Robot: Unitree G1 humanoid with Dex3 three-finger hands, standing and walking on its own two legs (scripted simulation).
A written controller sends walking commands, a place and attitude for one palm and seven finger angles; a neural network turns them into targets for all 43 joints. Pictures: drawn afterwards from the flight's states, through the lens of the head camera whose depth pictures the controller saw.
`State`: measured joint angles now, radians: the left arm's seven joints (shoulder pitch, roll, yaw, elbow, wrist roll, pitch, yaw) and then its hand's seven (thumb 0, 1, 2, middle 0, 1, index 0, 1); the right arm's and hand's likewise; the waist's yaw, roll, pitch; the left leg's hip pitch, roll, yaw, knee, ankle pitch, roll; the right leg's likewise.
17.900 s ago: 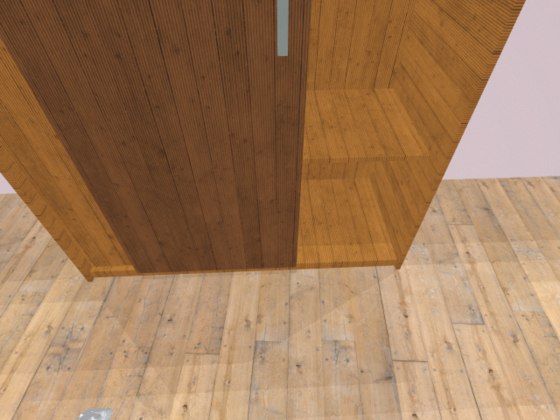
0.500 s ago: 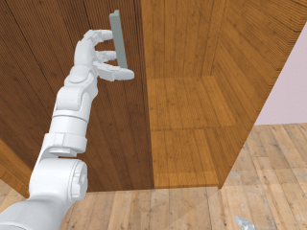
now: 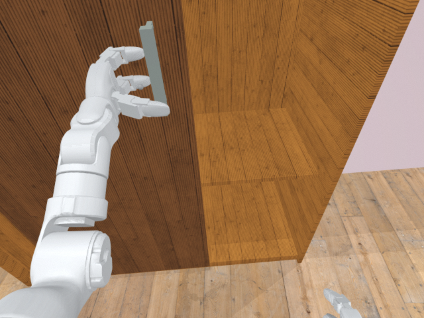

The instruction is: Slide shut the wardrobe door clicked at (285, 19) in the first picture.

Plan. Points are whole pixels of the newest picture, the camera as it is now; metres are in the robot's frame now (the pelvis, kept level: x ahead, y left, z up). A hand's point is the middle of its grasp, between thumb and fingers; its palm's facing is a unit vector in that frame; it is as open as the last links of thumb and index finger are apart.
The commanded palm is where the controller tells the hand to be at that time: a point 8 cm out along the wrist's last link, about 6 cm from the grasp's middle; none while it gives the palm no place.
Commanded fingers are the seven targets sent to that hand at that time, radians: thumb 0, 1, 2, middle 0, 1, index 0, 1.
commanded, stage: move the hooked fingers beside the handle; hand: left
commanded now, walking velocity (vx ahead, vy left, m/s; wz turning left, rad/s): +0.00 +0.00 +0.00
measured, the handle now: (156, 71) +0.51 +0.13 +0.26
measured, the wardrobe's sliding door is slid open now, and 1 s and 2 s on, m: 0.43 0.43 0.43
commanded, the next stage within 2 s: feel for the door with the fingertips in 1.60 s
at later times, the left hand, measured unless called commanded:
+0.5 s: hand (127, 89) +0.43 +0.16 +0.26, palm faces +0.13 -0.99 -0.01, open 14.0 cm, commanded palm +0.40 +0.21 +0.26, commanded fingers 0.00 -0.50 0.30 -0.30 -1.20 -0.30 -1.20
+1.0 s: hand (120, 91) +0.43 +0.18 +0.26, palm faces +0.11 -0.99 +0.00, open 14.0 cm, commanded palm +0.40 +0.23 +0.25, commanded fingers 0.00 -0.50 0.30 -0.30 -1.20 -0.30 -1.20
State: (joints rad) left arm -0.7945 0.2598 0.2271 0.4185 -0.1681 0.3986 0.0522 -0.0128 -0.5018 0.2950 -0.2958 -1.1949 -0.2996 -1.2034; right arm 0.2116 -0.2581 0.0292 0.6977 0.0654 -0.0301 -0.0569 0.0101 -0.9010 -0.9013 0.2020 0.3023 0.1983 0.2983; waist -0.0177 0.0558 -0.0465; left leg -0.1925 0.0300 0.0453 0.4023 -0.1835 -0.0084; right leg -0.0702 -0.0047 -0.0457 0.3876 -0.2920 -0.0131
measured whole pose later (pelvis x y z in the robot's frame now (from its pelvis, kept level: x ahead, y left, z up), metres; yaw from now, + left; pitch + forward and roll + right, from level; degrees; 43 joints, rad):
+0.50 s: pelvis +0.00 +0.00 +0.00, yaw +0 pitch -1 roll +0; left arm -0.78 0.33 0.26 0.45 -0.18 0.40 -0.01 -0.01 -0.50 0.30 -0.30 -1.20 -0.30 -1.20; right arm 0.21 -0.27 0.03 0.69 0.07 -0.03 -0.07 0.01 -0.90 -0.90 0.20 0.30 0.20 0.30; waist -0.02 0.06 -0.05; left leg -0.20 0.03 0.04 0.41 -0.19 -0.01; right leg -0.07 0.00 -0.05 0.39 -0.30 -0.02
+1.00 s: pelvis +0.01 +0.00 +0.00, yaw +0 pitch +0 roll +0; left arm -0.77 0.35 0.27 0.44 -0.19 0.40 -0.05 -0.01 -0.50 0.29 -0.30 -1.20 -0.30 -1.20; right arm 0.22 -0.27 0.03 0.69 0.08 -0.04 -0.07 0.01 -0.90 -0.90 0.20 0.30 0.20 0.30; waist -0.02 0.05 -0.05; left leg -0.22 0.03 0.04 0.43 -0.21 -0.01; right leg -0.08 -0.01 -0.05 0.39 -0.31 -0.01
